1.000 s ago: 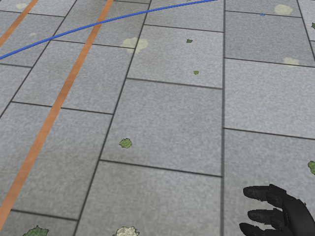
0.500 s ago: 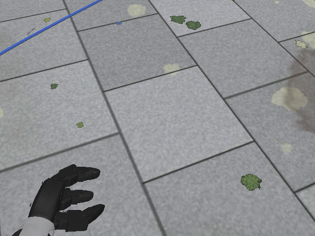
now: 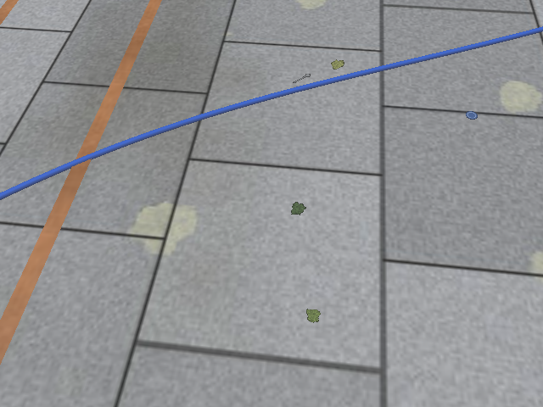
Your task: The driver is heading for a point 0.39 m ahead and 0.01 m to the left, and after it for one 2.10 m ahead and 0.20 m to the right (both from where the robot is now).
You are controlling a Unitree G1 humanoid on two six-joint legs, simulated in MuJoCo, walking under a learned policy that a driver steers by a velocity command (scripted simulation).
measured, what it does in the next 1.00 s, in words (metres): walks ahead: right foot, then left foot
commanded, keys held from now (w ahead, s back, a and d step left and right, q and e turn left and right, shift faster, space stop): q+shift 0.20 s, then w+q+shift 0.08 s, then w+shift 0.02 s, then e+shift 0.70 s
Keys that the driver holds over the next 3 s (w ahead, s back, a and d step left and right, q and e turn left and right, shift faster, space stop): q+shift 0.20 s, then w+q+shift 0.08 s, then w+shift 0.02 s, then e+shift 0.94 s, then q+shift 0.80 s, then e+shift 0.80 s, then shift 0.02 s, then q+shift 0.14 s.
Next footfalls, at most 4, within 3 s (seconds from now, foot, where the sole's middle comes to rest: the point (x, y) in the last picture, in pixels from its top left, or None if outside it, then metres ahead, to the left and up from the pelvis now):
0.40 right None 0.39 -0.12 -0.73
0.80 left None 0.36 0.08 -0.73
1.28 right None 0.35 -0.19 -0.73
1.78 left None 0.42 0.04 -0.73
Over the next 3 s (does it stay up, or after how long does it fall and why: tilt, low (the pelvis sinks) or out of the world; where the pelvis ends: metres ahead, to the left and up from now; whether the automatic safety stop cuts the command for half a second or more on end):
stays up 0.44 -0.04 0.05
